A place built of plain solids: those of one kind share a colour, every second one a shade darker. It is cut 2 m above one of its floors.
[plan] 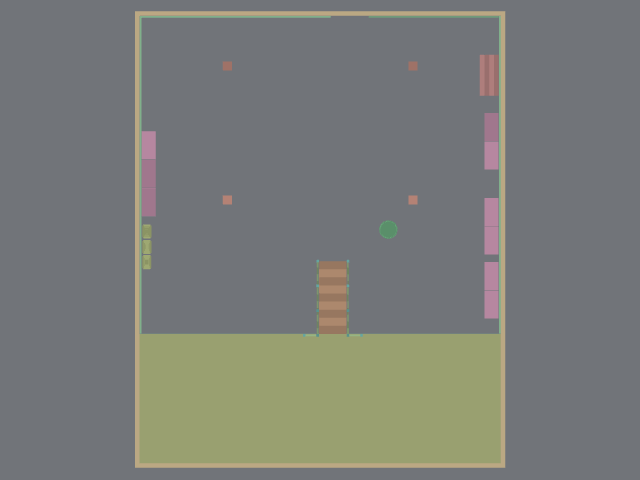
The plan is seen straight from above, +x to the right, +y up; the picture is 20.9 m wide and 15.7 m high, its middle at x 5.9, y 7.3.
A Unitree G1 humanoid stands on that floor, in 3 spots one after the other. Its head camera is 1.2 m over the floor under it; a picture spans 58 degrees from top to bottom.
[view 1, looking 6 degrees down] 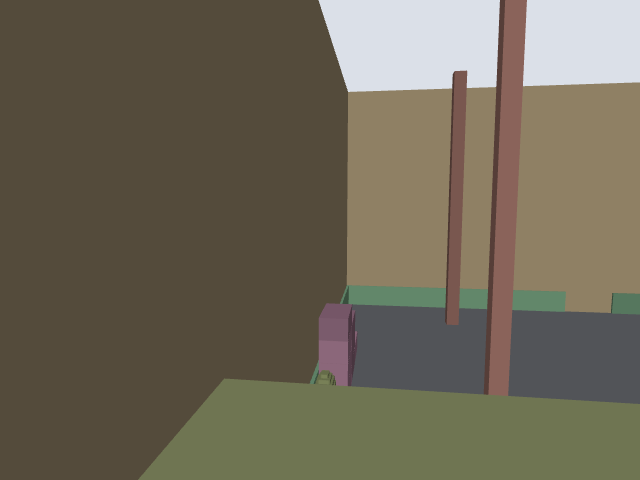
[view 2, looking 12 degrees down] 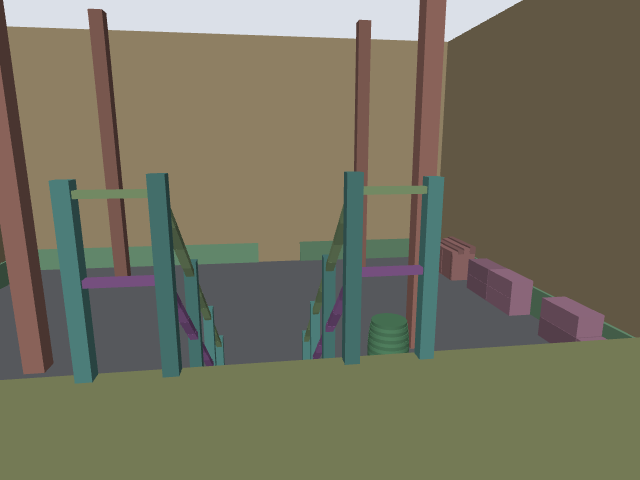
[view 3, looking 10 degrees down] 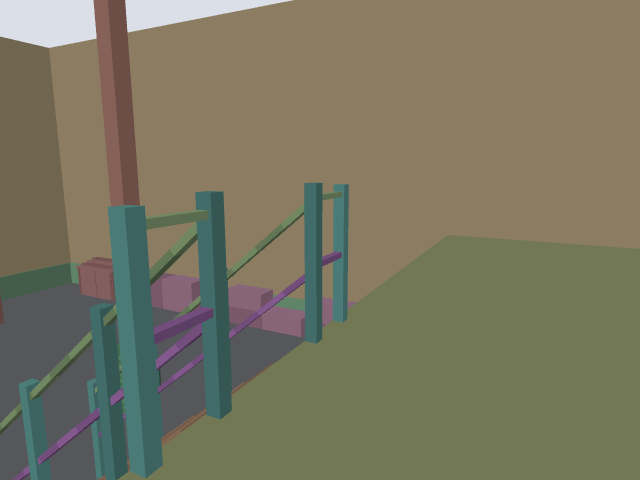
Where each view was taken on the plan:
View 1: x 1.00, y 1.61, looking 98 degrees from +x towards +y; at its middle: wall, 7.23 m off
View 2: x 6.32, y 1.93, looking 82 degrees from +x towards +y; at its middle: wall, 13.11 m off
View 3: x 4.32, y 2.86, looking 27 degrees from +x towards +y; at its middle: stair_guard_post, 2.85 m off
